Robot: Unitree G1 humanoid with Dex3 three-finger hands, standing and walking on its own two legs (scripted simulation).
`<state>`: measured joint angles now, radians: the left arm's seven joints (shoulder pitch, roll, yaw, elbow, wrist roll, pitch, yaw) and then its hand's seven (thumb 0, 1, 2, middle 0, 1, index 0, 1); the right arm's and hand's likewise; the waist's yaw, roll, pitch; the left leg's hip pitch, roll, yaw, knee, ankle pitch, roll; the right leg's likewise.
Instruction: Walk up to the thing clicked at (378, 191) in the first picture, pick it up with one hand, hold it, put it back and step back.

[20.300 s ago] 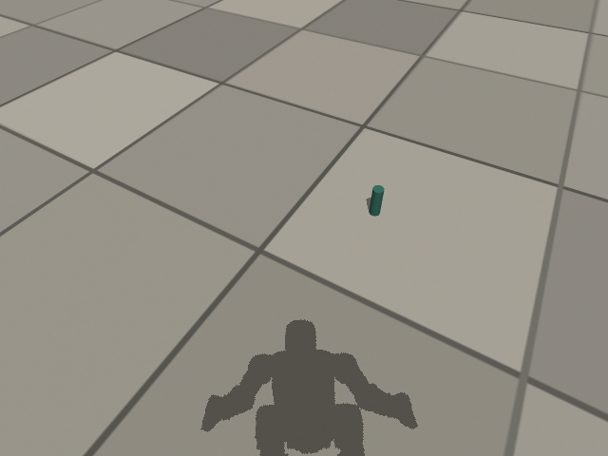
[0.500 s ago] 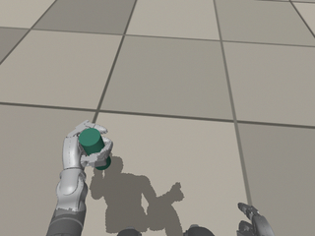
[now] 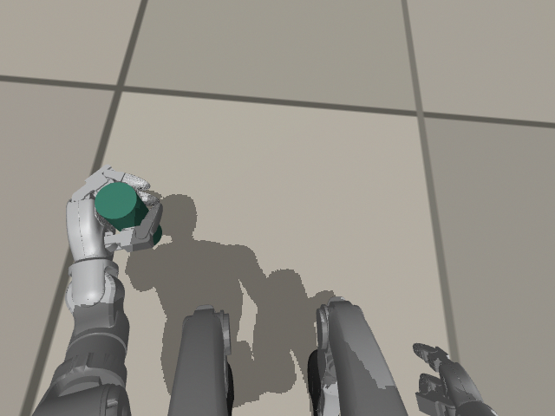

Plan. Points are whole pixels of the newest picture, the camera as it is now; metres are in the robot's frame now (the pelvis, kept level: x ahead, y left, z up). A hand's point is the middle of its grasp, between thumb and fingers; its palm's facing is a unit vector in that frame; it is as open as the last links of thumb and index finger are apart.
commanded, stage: crouch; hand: left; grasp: from the side
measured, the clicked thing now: (133, 219) +0.40 +0.22 -0.05
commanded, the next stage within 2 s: lower in 1.10 s
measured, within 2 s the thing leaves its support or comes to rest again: neither
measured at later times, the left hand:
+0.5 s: hand (162, 242) +0.41 +0.22 -0.22, palm faces +0.19 -0.98 -0.03, open 6.6 cm
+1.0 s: hand (169, 250) +0.42 +0.22 -0.31, palm faces +0.17 -0.99 -0.02, open 6.6 cm
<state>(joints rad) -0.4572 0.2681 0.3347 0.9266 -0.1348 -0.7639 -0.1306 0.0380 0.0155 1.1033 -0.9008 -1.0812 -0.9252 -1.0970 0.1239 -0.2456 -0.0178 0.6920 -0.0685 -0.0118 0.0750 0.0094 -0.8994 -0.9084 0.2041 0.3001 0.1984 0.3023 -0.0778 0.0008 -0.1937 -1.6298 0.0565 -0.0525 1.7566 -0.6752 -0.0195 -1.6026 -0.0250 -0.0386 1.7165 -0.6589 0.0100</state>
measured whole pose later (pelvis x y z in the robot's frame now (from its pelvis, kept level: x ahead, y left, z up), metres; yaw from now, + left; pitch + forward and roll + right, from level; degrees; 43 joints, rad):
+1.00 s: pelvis -0.04 +0.00 -0.23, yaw -6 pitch +26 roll -8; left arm -0.66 0.52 0.54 1.14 -0.08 -0.82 -0.16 0.04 0.01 1.12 -0.91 -1.08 -0.93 -1.09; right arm 0.02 -0.31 0.15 0.70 -0.19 0.03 0.12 0.00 -0.91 -0.91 0.21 0.30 0.20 0.30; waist -0.18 -0.07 0.05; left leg -2.27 0.03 -0.19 2.50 -0.69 -0.04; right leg -2.20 0.00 -0.10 2.39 -0.65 0.02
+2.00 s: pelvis -0.05 +0.02 -0.25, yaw -11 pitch +15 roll -15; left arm -0.67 0.78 0.57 1.40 -0.07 -1.04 -0.04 0.04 0.00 1.12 -0.92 -1.07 -0.94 -1.09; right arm -0.14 -0.37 0.42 0.61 -0.33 0.04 0.14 0.00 -0.91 -0.91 0.21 0.30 0.20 0.30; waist -0.27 -0.23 0.28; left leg -2.24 0.02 -0.34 2.65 -0.71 -0.03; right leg -2.11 0.04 -0.20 2.43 -0.62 0.07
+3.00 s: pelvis -0.06 +0.03 -0.25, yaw -14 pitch +12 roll -18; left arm -0.66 0.86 0.55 1.47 -0.09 -1.13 0.01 0.01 -0.07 0.68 -0.86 -0.80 -0.87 -0.80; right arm -0.20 -0.38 0.52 0.55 -0.37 0.04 0.14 0.00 -0.91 -0.90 0.21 0.30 0.20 0.30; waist -0.27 -0.29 0.33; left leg -2.21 0.03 -0.40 2.68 -0.73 -0.01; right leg -2.06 0.07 -0.25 2.40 -0.60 0.08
